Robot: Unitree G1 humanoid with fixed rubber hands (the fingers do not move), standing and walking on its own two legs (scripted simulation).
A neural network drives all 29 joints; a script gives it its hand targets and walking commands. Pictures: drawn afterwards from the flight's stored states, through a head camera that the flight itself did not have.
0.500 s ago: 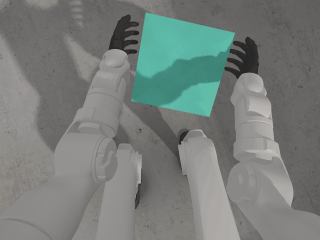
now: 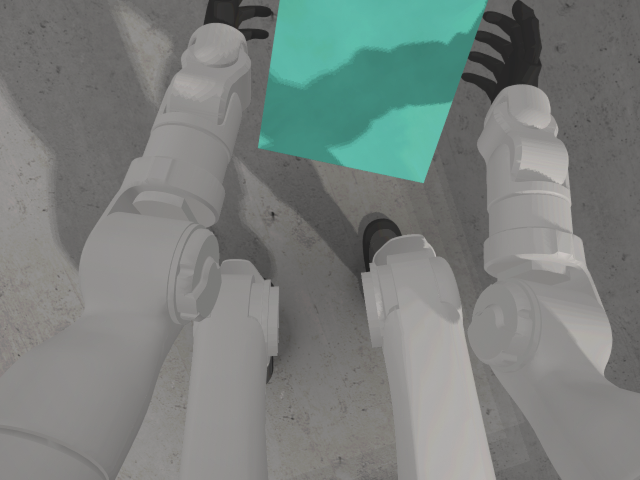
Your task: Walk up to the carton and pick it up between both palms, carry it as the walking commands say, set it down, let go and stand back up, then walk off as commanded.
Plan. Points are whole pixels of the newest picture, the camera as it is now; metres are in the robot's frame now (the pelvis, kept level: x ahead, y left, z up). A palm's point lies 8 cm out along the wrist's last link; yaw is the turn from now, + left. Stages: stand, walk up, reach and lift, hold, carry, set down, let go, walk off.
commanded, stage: set down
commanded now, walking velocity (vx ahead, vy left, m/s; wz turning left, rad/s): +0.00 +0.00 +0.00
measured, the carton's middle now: (358, 72) +0.52 -0.12 -0.26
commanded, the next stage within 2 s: none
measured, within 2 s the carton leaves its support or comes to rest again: neither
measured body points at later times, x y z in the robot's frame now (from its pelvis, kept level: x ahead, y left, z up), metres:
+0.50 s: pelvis +0.00 +0.00 -0.04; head +0.36 -0.01 +0.22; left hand +0.56 +0.03 -0.22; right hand +0.48 -0.27 -0.21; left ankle +0.09 +0.12 -0.39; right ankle +0.16 -0.14 -0.39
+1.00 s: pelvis +0.01 +0.01 -0.03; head +0.38 -0.01 +0.22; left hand +0.58 +0.04 -0.22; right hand +0.48 -0.26 -0.22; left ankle +0.09 +0.12 -0.39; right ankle +0.16 -0.14 -0.39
